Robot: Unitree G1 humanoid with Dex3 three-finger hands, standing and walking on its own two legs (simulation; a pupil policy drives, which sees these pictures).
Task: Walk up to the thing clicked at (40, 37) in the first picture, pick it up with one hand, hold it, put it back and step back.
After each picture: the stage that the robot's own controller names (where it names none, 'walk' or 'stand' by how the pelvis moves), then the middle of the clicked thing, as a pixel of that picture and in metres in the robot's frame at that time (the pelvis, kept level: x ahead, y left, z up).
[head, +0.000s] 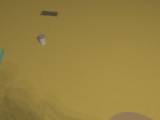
stand; (42, 39) +1.41 +0.46 -0.72
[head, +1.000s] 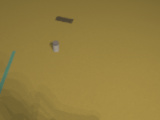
walk; (55, 46) +1.32 +0.20 -0.70
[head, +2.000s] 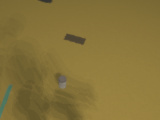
walk; (62, 82) +0.77 +0.11 -0.71
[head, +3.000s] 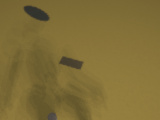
walk; (52, 119) +0.48 +0.20 -0.71
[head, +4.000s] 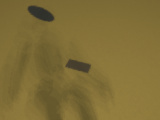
stand; out of the picture +0.38 +0.18 -0.70
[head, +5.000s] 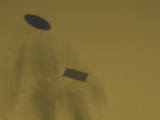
stand; out of the picture +0.34 +0.18 -0.73
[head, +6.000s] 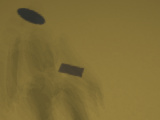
stand; out of the picture +0.33 +0.19 -0.73
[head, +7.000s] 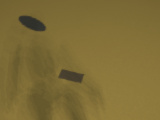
stand; out of the picture +0.33 +0.20 -0.73
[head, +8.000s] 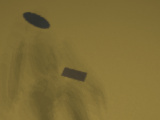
stand; out of the picture +0.33 +0.18 -0.73
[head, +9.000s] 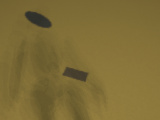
stand; out of the picture +0.33 +0.18 -0.73
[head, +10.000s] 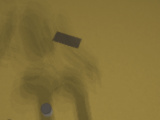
go down; (46, 110) +0.37 +0.18 -0.62
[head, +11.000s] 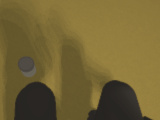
go down; (27, 67) +0.43 +0.22 -0.31
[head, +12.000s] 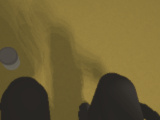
close in; (10, 59) +0.42 +0.24 -0.28
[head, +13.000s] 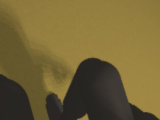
close; out of the picture +0.41 +0.28 -0.22
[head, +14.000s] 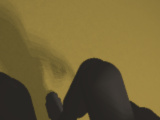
close; out of the picture +0.39 +0.27 -0.22
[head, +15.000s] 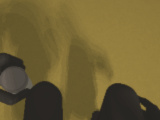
lift; (18, 83) +0.30 +0.22 -0.07
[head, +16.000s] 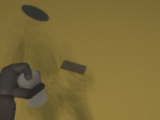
hold; (33, 89) +0.33 +0.17 +0.03
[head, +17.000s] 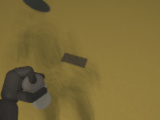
hold; (37, 92) +0.32 +0.16 -0.01
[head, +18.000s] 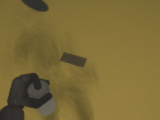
crouch; (42, 98) +0.31 +0.15 -0.04
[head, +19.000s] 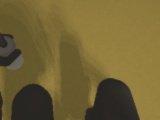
lower; (8, 54) +0.43 +0.22 -0.11
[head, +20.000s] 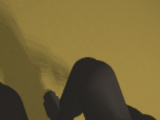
lower; out of the picture +0.41 +0.28 -0.23
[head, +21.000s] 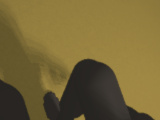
lower; out of the picture +0.40 +0.28 -0.23
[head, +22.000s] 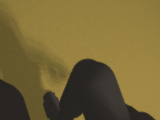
lower; out of the picture +0.40 +0.28 -0.23
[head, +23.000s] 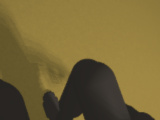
lower; out of the picture +0.40 +0.28 -0.23
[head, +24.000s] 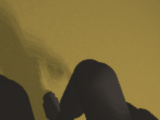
draw back; out of the picture +0.39 +0.27 -0.23
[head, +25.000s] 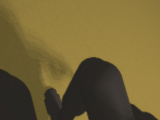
rise; out of the picture +0.38 +0.26 -0.22
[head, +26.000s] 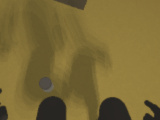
walk; (46, 84) +0.39 +0.19 -0.47
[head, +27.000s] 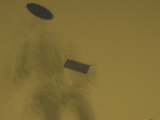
stand; out of the picture +0.33 +0.17 -0.66
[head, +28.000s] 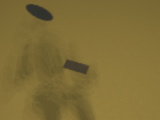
stand; out of the picture +0.34 +0.18 -0.67
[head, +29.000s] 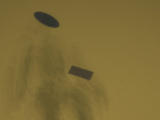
stand; out of the picture +0.34 +0.16 -0.71
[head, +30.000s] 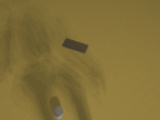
walk; (58, 112) +0.39 +0.12 -0.70
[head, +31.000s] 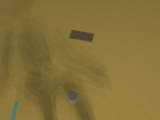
walk; (73, 97) +0.50 +0.10 -0.69
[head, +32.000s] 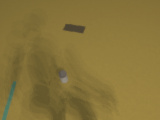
walk; (63, 76) +0.75 +0.23 -0.70
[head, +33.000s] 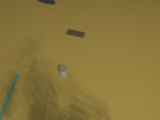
stand; (63, 71) +0.96 +0.19 -0.70
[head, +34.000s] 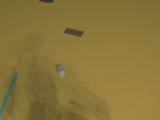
stand; (61, 70) +0.95 +0.20 -0.72
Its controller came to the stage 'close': yes
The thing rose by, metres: 0.69
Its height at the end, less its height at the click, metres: +0.00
